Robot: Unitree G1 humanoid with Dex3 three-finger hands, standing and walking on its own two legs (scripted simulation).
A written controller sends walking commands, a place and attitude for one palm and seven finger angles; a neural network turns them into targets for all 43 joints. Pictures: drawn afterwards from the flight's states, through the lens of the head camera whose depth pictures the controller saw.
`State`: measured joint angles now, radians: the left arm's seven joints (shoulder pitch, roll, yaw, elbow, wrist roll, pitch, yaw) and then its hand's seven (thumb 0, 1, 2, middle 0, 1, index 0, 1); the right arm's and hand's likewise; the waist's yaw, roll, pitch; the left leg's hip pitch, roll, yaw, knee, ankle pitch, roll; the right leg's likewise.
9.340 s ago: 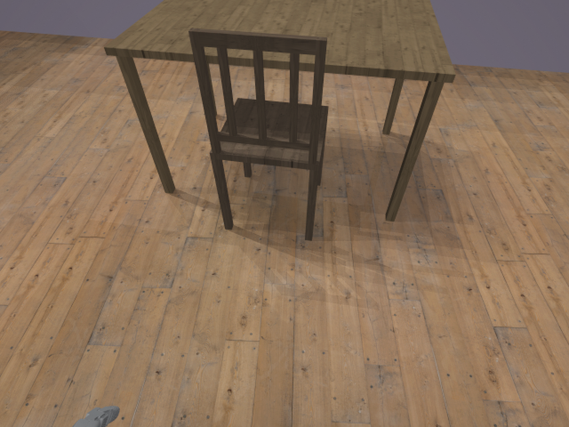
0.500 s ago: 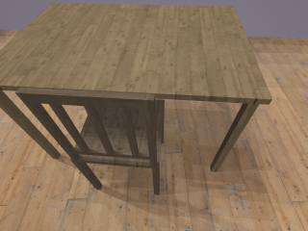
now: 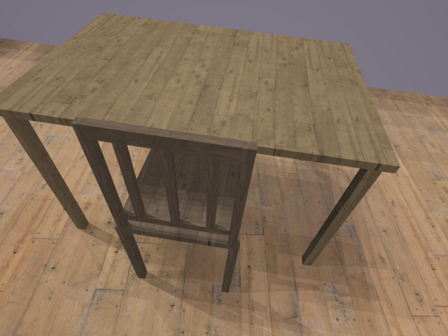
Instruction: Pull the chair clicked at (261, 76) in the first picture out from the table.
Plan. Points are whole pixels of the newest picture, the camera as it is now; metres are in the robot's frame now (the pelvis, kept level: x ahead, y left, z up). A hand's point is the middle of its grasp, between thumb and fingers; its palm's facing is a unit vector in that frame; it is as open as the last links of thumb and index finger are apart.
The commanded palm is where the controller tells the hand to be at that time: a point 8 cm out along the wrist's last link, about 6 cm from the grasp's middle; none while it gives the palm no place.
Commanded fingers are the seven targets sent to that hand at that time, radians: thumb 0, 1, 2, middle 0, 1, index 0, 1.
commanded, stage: come to a stop and stand still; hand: left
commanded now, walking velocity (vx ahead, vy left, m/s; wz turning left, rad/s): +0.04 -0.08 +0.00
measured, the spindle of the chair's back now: (171, 189) +0.47 +0.17 -0.09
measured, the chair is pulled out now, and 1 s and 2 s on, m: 0.00 0.00 0.00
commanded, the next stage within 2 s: look again from close up in 1.38 s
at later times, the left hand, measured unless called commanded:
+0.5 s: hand out of the picture -0.04 +0.09 -0.18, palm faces +0.05 -0.99 -0.11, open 7.4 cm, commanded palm none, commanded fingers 0.00 0.90 0.90 -0.20 -0.30 -0.20 -0.30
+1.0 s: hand out of the picture -0.02 +0.11 -0.18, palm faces +0.05 -0.99 -0.15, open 7.4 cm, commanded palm none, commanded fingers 0.00 0.90 0.90 -0.20 -0.30 -0.20 -0.30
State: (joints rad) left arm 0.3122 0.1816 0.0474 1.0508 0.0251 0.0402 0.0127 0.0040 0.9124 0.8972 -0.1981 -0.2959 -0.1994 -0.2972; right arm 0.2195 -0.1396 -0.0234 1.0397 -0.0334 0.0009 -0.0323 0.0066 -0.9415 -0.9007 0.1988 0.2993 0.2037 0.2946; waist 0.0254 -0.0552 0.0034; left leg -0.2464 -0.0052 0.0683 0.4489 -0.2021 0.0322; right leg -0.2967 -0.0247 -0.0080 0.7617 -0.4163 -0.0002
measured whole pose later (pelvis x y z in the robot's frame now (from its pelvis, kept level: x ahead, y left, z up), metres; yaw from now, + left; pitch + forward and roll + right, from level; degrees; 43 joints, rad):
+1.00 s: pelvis +0.02 -0.04 +0.00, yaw -1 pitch +0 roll +1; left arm 0.36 0.11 0.00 1.14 0.01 -0.02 0.04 0.00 0.91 0.90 -0.20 -0.30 -0.20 -0.30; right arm 0.24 -0.14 -0.01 1.17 -0.01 0.00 -0.05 0.02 -0.93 -0.90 0.20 0.30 0.20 0.29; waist 0.01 -0.03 0.03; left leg -0.20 0.05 0.06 0.44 -0.23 -0.04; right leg -0.04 0.03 -0.02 0.39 -0.35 -0.05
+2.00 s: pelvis +0.01 +0.01 -0.01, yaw -2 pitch +0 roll +1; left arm 0.28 0.18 -0.02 1.04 0.01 0.00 0.04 0.00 0.91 0.90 -0.20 -0.30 -0.20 -0.30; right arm 0.26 -0.17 0.01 1.06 -0.01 -0.01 -0.01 0.01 -0.92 -0.90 0.20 0.30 0.20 0.29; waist -0.01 0.00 0.03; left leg -0.26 -0.01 0.10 0.51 -0.25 0.03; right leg -0.13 -0.03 0.02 0.51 -0.38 0.02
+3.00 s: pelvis -0.07 -0.03 -0.11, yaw +1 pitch +13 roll -3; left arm 0.26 0.29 0.13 0.09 -0.29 -0.46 -0.44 0.01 0.30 0.64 -0.14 -0.20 -0.14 -0.20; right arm 0.17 -0.21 0.03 0.61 0.04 -0.24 -0.09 0.02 -0.91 -0.90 0.20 0.30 0.20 0.29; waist 0.01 0.05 -0.13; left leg -1.05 0.06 -0.07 1.25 -0.42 -0.02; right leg -0.85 0.03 -0.14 1.25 -0.63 -0.06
